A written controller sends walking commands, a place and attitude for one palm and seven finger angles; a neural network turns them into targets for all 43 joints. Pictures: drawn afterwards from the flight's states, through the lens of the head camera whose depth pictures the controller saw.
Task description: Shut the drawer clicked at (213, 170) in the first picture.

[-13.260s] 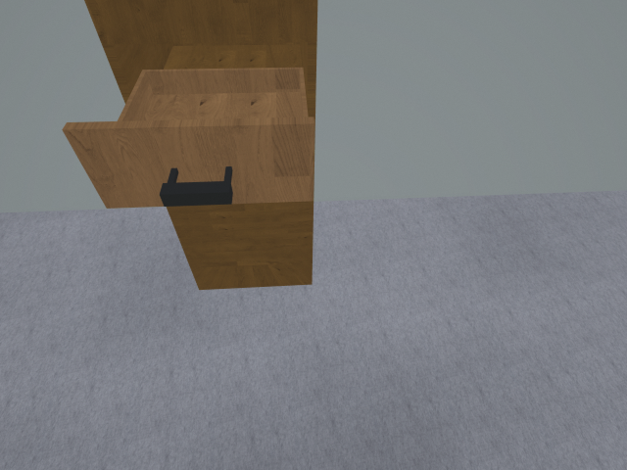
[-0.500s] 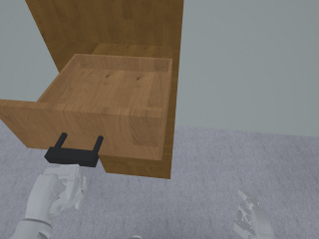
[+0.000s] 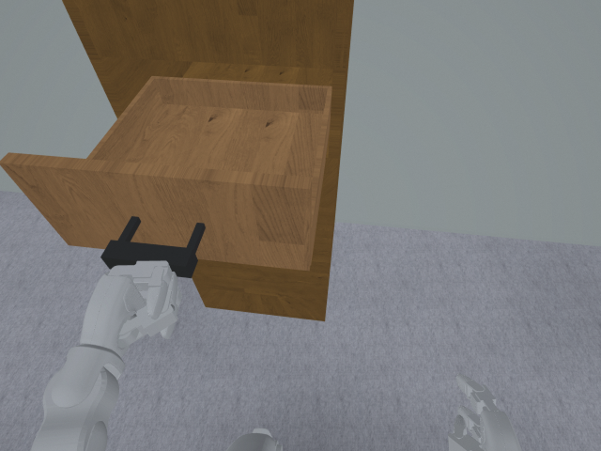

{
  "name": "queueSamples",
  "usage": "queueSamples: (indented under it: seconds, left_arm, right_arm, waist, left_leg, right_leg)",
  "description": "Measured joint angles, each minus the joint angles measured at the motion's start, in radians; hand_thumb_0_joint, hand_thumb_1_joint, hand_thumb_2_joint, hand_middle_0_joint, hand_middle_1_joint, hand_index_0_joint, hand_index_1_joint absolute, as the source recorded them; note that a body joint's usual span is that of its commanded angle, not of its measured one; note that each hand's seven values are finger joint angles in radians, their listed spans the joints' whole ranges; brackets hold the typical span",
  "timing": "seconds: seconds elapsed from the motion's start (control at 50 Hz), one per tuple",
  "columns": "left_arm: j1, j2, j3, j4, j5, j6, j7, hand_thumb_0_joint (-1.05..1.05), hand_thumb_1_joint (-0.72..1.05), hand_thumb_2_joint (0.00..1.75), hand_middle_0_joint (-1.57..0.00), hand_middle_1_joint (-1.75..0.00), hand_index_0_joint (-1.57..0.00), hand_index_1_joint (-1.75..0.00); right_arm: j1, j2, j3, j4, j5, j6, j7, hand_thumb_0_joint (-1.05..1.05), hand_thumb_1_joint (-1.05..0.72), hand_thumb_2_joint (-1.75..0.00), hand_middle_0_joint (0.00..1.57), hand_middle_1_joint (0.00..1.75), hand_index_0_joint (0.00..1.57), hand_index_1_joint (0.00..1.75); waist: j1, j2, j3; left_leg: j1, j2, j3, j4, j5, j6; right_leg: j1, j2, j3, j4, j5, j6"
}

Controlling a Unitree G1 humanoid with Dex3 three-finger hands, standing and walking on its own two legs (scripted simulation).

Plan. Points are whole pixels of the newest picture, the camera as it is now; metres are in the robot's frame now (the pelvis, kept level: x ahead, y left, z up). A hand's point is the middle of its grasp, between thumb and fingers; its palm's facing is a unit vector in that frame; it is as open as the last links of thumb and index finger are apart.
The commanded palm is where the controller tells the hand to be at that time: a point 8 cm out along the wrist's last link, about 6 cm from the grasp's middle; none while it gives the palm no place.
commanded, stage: push the drawer shut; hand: left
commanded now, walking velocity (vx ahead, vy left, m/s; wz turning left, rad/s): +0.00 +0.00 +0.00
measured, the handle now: (158, 243) +0.35 +0.21 +0.10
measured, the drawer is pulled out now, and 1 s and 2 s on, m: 0.27 0.15 0.02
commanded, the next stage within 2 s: none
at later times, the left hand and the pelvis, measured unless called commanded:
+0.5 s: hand (189, 260) +0.33 +0.17 +0.09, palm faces -0.09 -0.99 -0.06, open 3.0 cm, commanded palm +0.33 +0.22 +0.10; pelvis +0.00 +0.00 +0.01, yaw -1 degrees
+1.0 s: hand (204, 227) +0.39 +0.16 +0.09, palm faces -0.10 -0.99 -0.06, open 3.1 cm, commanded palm +0.39 +0.21 +0.10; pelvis +0.00 +0.00 +0.00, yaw -1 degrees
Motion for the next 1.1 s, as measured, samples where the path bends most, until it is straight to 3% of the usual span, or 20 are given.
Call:
queueSamples:
  seconds: [0.24, 0.66, 1.1]
  left_arm:
    - [-0.182, 0.016, 0.0, 0.175, 0.014, 0.021, 0.006, 0.0, 0.79, 0.96, -1.4, -1.6, -1.4, -1.6]
    - [-0.369, -0.001, -0.003, 0.364, 0.047, -0.008, 0.043, 0.0, 0.82, 0.97, -1.4, -1.6, -1.4, -1.6]
    - [-0.63, 0.042, 0.035, 0.658, 0.067, -0.043, 0.022, 0.0, 0.81, 0.97, -1.4, -1.6, -1.4, -1.6]
  right_arm:
    - [-0.002, -0.001, 0.002, 0.011, 0.004, 0.011, 0.002, 0.01, -0.91, -0.9, 0.21, 0.3, 0.2, 0.3]
    - [0.033, 0.0, -0.011, 0.036, -0.003, 0.057, 0.025, 0.01, -0.91, -0.9, 0.21, 0.3, 0.2, 0.3]
    - [0.053, -0.007, -0.012, 0.059, -0.004, 0.112, 0.03, 0.01, -0.91, -0.9, 0.21, 0.3, 0.2, 0.3]
  waist:
    - [-0.015, -0.011, 0.006]
    - [-0.022, -0.014, 0.012]
    - [-0.048, -0.026, 0.015]
  left_leg:
    - [0.027, 0.005, 0.009, -0.036, 0.021, -0.001]
    - [0.023, 0.001, 0.021, -0.054, 0.024, 0.005]
    - [-0.023, 0.012, 0.013, -0.039, 0.025, -0.001]
  right_leg:
    - [0.018, 0.003, 0.01, -0.028, 0.022, -0.001]
    - [0.009, -0.002, 0.022, -0.044, 0.028, 0.005]
    - [-0.035, 0.01, 0.017, -0.032, 0.031, -0.002]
